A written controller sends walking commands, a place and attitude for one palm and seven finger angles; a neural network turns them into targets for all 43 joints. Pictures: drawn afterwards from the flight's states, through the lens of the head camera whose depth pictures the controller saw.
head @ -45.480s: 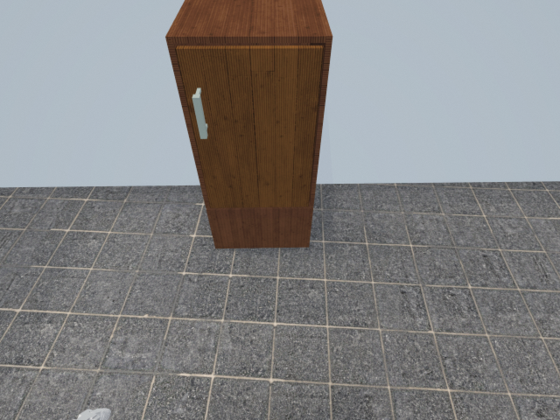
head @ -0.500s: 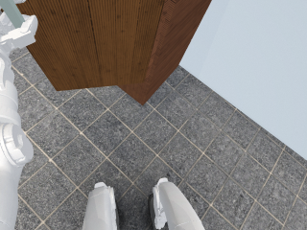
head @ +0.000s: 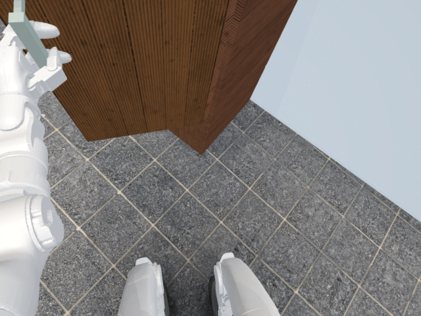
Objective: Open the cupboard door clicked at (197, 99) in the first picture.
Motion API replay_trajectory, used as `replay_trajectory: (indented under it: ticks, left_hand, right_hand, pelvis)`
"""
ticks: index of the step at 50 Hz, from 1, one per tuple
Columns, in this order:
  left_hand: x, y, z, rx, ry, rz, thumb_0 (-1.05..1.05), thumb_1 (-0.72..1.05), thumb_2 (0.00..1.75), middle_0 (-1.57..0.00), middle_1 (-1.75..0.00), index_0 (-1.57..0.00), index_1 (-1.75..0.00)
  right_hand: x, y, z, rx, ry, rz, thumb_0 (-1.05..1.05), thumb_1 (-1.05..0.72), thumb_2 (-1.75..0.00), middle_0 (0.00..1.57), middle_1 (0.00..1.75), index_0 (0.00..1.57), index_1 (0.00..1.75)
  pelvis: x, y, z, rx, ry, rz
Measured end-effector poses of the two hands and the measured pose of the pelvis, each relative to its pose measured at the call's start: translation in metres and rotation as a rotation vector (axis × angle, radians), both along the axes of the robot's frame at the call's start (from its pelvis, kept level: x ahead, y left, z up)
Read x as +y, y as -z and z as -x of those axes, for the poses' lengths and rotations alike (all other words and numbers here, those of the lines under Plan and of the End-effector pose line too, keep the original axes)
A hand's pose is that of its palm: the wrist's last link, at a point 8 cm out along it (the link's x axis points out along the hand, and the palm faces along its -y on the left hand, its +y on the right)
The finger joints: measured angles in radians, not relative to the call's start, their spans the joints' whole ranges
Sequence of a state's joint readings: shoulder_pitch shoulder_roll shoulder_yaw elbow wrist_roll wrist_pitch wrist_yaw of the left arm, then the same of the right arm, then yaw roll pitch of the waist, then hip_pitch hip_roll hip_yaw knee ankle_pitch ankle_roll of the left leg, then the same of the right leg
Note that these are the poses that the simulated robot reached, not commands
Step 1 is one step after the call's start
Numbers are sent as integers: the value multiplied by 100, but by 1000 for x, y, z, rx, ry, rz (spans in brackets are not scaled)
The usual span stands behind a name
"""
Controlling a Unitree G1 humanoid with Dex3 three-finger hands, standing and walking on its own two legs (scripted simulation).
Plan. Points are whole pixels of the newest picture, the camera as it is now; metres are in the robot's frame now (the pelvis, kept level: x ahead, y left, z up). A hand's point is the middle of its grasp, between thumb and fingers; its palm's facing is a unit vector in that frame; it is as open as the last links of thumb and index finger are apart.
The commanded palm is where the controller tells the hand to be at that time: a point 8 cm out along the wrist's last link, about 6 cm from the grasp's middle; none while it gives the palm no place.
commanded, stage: pull the door open along its arc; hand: left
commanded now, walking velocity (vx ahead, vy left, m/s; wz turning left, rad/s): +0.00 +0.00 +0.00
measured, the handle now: (38, 43) +0.58 +0.24 +0.07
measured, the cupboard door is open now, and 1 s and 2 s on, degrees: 52 96 97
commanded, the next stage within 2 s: open thumb and fingers to let go in 0.84 s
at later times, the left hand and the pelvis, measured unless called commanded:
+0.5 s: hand (104, 136) +0.41 +0.14 +0.06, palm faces +0.48 -0.88 +0.02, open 5.7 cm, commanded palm +0.35 +0.18 +0.05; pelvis +0.01 -0.01 +0.02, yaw +3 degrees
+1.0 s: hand (167, 176) +0.34 +0.04 +0.06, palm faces +0.46 -0.89 -0.01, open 5.7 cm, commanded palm +0.30 +0.09 +0.05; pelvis +0.00 -0.05 +0.03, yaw +6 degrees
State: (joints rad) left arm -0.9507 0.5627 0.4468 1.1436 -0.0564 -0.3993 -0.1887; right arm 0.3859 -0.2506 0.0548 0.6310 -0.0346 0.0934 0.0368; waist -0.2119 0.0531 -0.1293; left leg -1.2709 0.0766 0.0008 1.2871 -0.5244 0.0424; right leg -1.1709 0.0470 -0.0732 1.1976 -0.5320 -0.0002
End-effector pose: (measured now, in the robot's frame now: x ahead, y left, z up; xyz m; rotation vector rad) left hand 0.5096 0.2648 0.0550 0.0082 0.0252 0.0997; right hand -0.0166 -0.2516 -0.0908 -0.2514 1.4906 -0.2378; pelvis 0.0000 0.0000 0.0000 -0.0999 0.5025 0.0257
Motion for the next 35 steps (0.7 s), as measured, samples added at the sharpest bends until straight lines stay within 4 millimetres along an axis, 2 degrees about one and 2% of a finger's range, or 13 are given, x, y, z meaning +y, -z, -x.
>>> replay_trajectory:
  ticks: [5, 11, 16, 20, 23, 28, 35]
  left_hand:
    - [-6, 0, 23, -4, 9, 4, 1, 78, 78, -37, -135, -37, -135]
    - [-21, 1, 63, -11, 16, 22, 1, 75, 75, -37, -135, -37, -135]
    - [-47, 4, 100, -28, -201, 104, 1, 71, 73, -39, -135, -38, -135]
    - [-69, 2, 123, -33, -321, 63, 1, 72, 75, -38, -133, -38, -134]
    - [-84, 1, 136, -34, -372, 30, 1, 72, 76, -39, -133, -38, -134]
    - [-102, 0, 153, -32, -417, 5, 1, 72, 77, -38, -134, -38, -134]
    - [-130, -1, 177, -24, -394, -1, 1, 73, 77, -36, -134, -37, -134]
  right_hand:
    - [1, -4, -18, -44, -2, -21, 0, -90, -90, 20, 30, 20, 30]
    - [1, -12, -57, -151, -31, -43, 0, -90, -90, 20, 30, 20, 30]
    - [4, -15, -101, -264, -107, -65, 0, -90, -90, 20, 30, 20, 30]
    - [10, -13, -131, -341, -168, -95, 0, -90, -90, 20, 30, 20, 30]
    - [14, -11, -147, -380, -200, -116, 0, -90, -90, 20, 30, 20, 30]
    - [17, -7, -159, -411, -231, -139, 0, -90, -90, 20, 30, 20, 30]
    - [10, -6, -155, -413, -236, -159, 0, -90, -90, 20, 30, 20, 30]
  pelvis:
    - [0, -9, -6, -25, 2, -11]
    - [0, -20, -14, -64, -1, -24]
    - [0, -25, -17, -90, -2, -37]
    - [-3, -24, -15, -108, -6, -49]
    - [-7, -23, -12, -123, -13, -57]
    - [-17, -23, -8, -142, -27, -68]
    - [-29, -26, -6, -165, -35, -80]
